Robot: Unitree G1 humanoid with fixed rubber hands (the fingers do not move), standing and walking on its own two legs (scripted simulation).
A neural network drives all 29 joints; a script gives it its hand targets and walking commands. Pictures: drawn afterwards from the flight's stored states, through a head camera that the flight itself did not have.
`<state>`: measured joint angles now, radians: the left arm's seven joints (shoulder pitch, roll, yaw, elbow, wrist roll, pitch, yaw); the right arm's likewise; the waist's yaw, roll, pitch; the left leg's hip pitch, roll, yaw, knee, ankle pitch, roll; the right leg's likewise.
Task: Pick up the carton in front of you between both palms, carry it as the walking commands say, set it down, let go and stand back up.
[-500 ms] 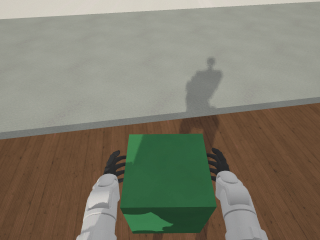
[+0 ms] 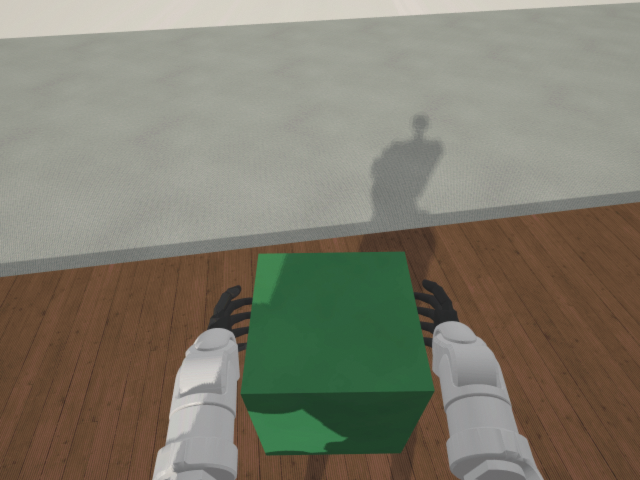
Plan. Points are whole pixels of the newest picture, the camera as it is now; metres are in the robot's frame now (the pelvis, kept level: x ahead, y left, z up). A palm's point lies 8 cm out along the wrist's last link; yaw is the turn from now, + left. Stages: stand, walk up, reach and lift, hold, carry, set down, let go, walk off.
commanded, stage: reach and lift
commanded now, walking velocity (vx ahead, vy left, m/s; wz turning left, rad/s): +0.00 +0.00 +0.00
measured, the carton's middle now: (332, 357) +0.31 +0.00 -0.05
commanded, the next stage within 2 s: hold in 0.56 s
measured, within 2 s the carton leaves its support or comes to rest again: neither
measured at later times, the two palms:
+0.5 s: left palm (222, 335) +0.30 +0.15 +0.03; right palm (448, 328) +0.30 -0.15 +0.04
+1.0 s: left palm (220, 335) +0.29 +0.15 +0.05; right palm (454, 330) +0.29 -0.15 +0.05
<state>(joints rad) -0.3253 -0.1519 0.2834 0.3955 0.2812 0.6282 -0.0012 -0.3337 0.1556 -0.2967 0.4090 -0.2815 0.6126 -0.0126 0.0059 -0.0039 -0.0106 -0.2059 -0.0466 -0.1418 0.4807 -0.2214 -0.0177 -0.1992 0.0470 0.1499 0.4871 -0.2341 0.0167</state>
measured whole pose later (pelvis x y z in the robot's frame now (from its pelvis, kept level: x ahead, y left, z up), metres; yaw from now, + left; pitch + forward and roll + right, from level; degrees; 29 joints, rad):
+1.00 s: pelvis +0.00 +0.00 +0.00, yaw +0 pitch -5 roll +0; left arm -0.26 -0.15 0.21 0.23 0.26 0.77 0.00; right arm -0.27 0.15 -0.23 0.24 -0.27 0.76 -0.01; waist 0.00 0.00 -0.02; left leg -0.12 -0.03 -0.12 0.42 -0.21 -0.02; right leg -0.12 0.04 0.13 0.43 -0.22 0.01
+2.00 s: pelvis +0.46 +0.00 -0.02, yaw -4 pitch +3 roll +1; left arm -0.16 -0.13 0.14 -0.28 0.11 1.21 0.09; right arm -0.17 0.14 -0.10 -0.25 -0.13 1.18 -0.09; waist 0.00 -0.02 -0.06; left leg -0.46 0.01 0.27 0.58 -0.18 0.13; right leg -0.20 -0.08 -0.05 1.07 -0.44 0.00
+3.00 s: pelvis +1.11 -0.04 -0.02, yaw -2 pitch +4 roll +0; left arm -0.71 0.01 0.24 0.10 0.04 1.21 0.13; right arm -0.73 0.02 -0.23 0.13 -0.08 1.19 -0.13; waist -0.05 -0.01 0.06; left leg -0.53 -0.03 0.13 0.66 -0.22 0.11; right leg -0.37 0.02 -0.03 1.23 -0.50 -0.05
